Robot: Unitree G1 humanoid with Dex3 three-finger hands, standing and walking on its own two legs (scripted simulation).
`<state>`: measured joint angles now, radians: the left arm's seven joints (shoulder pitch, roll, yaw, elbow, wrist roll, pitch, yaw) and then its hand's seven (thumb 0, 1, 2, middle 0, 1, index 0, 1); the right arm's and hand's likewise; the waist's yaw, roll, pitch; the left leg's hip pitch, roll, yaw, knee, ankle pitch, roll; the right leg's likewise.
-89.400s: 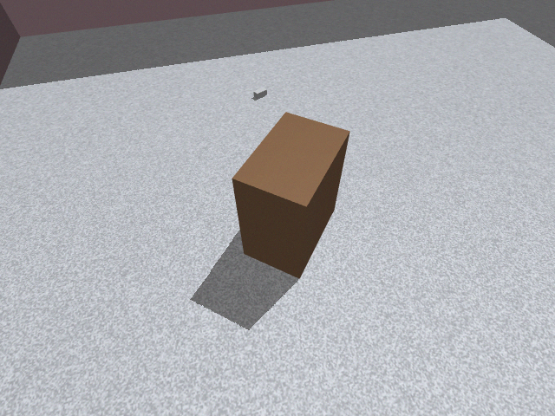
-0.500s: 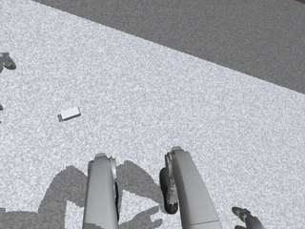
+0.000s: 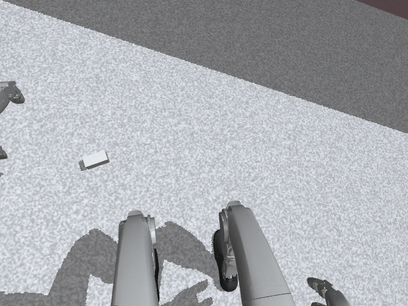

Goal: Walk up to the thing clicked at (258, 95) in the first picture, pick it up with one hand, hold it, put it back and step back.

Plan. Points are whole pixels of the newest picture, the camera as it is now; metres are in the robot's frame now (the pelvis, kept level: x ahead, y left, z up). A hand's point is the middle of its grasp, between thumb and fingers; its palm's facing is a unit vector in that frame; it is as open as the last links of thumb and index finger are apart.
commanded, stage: approach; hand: left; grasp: from above
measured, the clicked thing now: (96, 159) +0.50 +0.30 -0.53
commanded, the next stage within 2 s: rest palm in 0.80 s
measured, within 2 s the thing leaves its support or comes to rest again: neither
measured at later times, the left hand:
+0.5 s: hand (75, 152) +0.47 +0.31 -0.34, palm faces -0.44 -0.04 -0.90, open 12.2 cm
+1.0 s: hand (94, 155) +0.50 +0.29 -0.46, palm faces -0.41 -0.06 -0.91, open 12.7 cm
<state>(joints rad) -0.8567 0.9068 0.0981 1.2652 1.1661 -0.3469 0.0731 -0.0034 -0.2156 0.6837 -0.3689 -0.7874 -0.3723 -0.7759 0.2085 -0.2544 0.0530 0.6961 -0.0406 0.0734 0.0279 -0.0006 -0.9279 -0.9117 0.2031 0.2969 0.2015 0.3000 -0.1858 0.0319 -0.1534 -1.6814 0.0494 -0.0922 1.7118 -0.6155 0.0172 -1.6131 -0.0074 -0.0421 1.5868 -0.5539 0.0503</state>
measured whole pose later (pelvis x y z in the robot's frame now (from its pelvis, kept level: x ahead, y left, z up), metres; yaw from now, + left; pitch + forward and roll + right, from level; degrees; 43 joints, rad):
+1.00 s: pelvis -0.01 -0.01 -0.24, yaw -7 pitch +33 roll -13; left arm -1.07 1.07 0.22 1.56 1.39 -0.28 0.51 0.00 -0.28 0.76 -0.31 -0.83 -0.32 -0.81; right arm 0.14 -0.30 0.20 0.66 -0.19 -0.06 0.16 0.00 -0.92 -0.90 0.20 0.30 0.20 0.30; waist -0.38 -0.11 0.12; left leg -2.36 0.01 -0.22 2.51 -0.74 0.00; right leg -2.27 0.02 -0.08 2.34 -0.66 0.08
